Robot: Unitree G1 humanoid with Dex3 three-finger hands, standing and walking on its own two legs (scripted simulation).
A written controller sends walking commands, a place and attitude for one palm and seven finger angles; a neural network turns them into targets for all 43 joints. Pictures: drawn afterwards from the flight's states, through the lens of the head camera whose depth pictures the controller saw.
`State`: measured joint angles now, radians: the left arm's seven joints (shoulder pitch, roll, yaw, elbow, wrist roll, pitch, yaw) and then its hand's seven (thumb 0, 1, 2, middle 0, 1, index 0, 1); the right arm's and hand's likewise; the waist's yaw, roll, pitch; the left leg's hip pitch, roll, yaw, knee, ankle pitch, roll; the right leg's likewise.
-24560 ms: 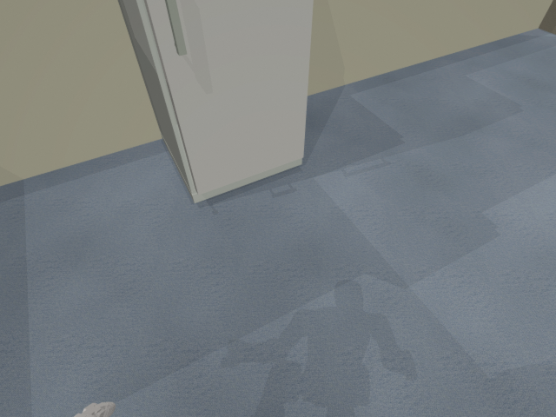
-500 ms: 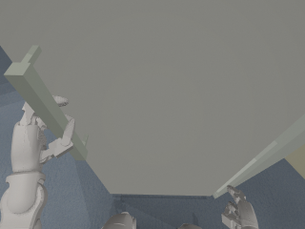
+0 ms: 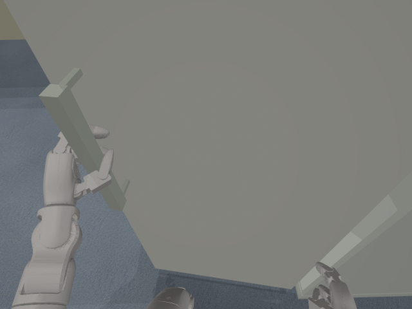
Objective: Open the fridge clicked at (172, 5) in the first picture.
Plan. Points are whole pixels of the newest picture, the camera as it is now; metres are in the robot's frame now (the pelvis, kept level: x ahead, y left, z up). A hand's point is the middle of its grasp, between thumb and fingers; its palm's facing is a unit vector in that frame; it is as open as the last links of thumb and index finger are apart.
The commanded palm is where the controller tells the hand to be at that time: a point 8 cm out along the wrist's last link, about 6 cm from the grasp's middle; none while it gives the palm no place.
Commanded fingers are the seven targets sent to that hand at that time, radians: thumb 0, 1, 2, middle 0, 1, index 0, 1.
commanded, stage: stop walking and hold the door back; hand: left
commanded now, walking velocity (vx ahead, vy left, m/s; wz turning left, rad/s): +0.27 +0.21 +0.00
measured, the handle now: (100, 152) +0.33 +0.23 +0.15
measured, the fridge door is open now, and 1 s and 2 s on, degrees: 80 75 73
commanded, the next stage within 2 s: loosen the grip on the handle in 1.24 s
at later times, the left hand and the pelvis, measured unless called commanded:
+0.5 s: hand (111, 150) +0.33 +0.21 +0.15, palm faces +0.30 -0.92 -0.26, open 5.9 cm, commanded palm +0.30 +0.26 +0.14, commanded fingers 0.00 0.90 0.90 -0.45 -1.40 -0.45 -1.40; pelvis -0.10 -0.02 -0.02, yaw +3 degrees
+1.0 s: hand (112, 149) +0.33 +0.21 +0.15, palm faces +0.21 -0.96 -0.20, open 6.1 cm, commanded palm +0.30 +0.26 +0.14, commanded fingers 0.00 0.90 0.90 -0.45 -1.40 -0.45 -1.40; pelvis -0.07 +0.02 -0.01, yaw +1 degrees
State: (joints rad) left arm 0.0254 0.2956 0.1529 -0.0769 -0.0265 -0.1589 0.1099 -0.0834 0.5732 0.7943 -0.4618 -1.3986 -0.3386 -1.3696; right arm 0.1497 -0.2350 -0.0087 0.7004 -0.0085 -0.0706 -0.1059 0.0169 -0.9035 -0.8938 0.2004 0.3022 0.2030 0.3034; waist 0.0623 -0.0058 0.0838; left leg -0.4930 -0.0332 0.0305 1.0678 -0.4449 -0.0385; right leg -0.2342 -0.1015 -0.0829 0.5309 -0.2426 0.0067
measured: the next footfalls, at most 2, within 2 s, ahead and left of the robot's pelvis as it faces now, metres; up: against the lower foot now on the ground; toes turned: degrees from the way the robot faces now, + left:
left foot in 0.18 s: -0.01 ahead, +0.12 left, +0.00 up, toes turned +8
right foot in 0.44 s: +0.00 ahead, -0.11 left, +0.00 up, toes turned +0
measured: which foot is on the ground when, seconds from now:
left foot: up 0.00-0.16, down 0.18-0.44, up 0.46-0.70, down 0.72-1.00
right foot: down 0.00-0.18, up 0.20-0.42, down 0.44-1.00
